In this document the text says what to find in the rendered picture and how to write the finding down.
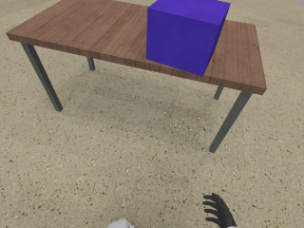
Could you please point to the right robot hand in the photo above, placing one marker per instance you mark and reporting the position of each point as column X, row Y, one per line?
column 224, row 217

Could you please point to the carton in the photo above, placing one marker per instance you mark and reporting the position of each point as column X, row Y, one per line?
column 184, row 33

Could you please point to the table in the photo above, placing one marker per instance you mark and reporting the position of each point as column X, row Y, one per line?
column 116, row 32

